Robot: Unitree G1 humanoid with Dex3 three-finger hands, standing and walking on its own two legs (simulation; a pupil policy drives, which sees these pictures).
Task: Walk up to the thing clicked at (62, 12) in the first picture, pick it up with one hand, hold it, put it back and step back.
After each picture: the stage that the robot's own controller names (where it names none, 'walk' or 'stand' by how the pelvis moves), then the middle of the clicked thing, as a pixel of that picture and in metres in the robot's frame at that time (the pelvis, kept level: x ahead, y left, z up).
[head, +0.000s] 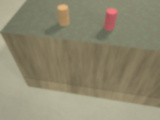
stand; (63, 15) +0.89 +0.16 -0.06
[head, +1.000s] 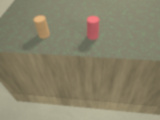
walk; (42, 27) +0.75 +0.30 -0.05
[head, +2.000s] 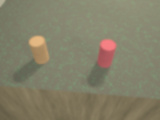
rise first; (39, 50) +0.52 +0.22 -0.03
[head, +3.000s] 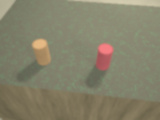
stand; (42, 52) +0.54 +0.22 -0.06
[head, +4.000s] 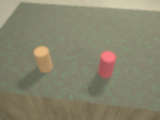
stand; (43, 59) +0.51 +0.22 -0.06
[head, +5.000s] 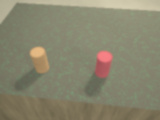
stand; (40, 60) +0.51 +0.23 -0.06
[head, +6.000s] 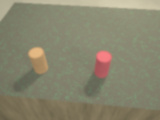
stand; (38, 61) +0.50 +0.24 -0.06
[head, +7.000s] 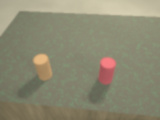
rise first; (43, 67) +0.48 +0.23 -0.06
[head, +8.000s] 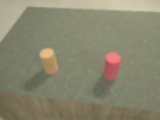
go down; (49, 61) +0.51 +0.22 -0.06
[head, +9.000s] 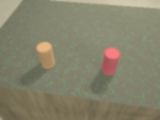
go down; (46, 55) +0.52 +0.21 -0.05
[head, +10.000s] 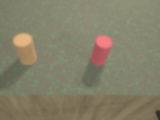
go down; (25, 50) +0.49 +0.21 -0.01
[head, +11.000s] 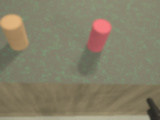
close in; (15, 33) +0.51 +0.21 +0.02
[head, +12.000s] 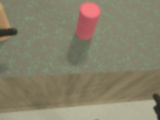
close; out of the picture +0.53 +0.22 +0.04
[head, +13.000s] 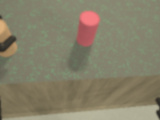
lift; (1, 39) +0.48 +0.22 +0.03
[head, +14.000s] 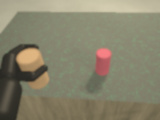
lift; (34, 69) +0.33 +0.17 +0.14
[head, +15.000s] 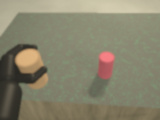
hold; (33, 70) +0.32 +0.17 +0.14
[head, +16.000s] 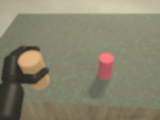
hold; (35, 71) +0.33 +0.17 +0.12
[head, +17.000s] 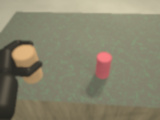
crouch; (28, 65) +0.35 +0.19 +0.12
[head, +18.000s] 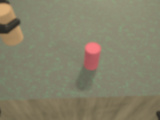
lower; (7, 25) +0.49 +0.22 +0.16
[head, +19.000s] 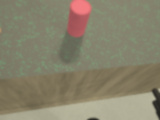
lower; out of the picture +0.54 +0.23 +0.05
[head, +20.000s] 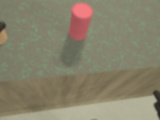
lower; out of the picture +0.52 +0.22 +0.04
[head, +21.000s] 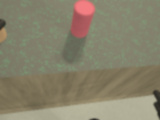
lower; out of the picture +0.53 +0.22 +0.04
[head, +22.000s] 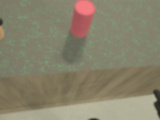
lower; out of the picture +0.53 +0.23 +0.04
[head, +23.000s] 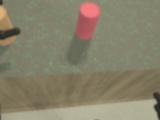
open; (0, 26) +0.52 +0.21 +0.04
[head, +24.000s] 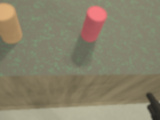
sink last; (8, 25) +0.51 +0.20 +0.03
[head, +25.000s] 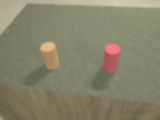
sink last; (50, 56) +0.52 +0.21 -0.01
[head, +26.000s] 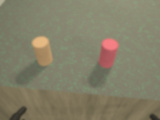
stand; (42, 51) +0.50 +0.20 -0.01
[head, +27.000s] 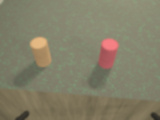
stand; (41, 52) +0.49 +0.20 +0.00
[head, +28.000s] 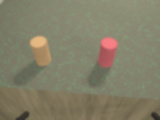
stand; (41, 51) +0.50 +0.20 +0.00
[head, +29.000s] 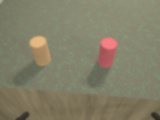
stand; (40, 51) +0.50 +0.21 +0.00
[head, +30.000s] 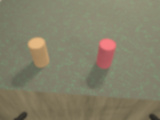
stand; (39, 52) +0.50 +0.20 +0.00
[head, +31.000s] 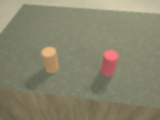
stand; (50, 60) +0.52 +0.19 -0.06
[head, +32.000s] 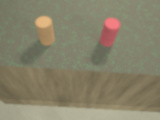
walk; (45, 31) +0.57 +0.17 -0.05
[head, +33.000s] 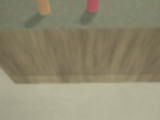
walk; (42, 3) +0.82 +0.28 -0.04
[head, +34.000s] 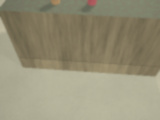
stand; out of the picture +1.13 +0.26 -0.04
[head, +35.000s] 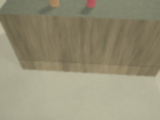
stand; out of the picture +1.12 +0.26 -0.07
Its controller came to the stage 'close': yes
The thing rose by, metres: 0.21
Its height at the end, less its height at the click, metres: +0.00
